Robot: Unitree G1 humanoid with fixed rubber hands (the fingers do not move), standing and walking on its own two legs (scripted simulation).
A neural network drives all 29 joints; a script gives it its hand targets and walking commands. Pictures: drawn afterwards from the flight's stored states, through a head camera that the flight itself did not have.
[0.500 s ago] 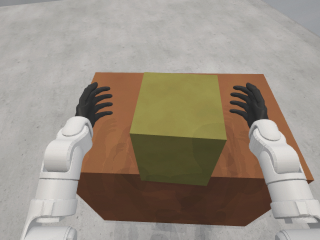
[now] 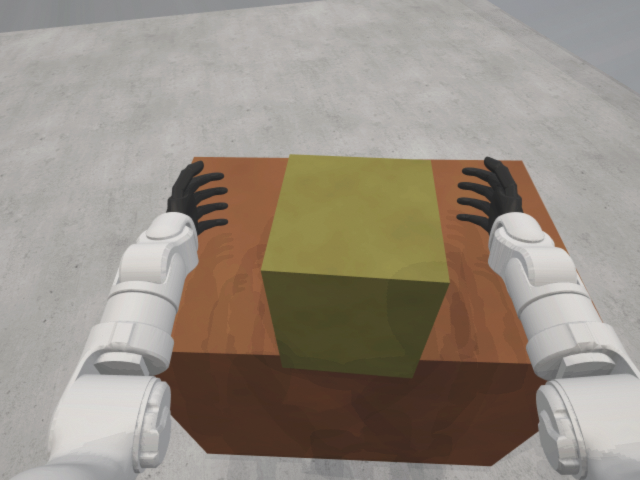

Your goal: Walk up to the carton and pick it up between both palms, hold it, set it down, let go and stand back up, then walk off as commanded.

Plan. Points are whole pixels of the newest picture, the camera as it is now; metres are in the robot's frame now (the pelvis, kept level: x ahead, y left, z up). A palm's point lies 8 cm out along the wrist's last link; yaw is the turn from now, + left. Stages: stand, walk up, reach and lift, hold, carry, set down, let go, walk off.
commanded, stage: reach and lift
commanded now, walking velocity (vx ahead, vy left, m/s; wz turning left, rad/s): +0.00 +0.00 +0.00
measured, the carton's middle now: (352, 269) +0.42 -0.01 +0.01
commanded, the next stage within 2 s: none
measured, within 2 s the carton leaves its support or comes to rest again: neither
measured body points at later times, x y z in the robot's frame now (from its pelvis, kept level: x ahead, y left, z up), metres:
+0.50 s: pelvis +0.01 +0.00 +0.00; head +0.04 +0.01 +0.45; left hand +0.42 +0.20 +0.05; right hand +0.43 -0.19 +0.07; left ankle +0.02 +0.14 -0.74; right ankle +0.00 -0.10 -0.74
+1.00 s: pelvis +0.02 +0.01 +0.00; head +0.06 +0.01 +0.44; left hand +0.44 +0.14 +0.05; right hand +0.44 -0.16 +0.05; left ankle +0.01 +0.14 -0.74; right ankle +0.00 -0.11 -0.74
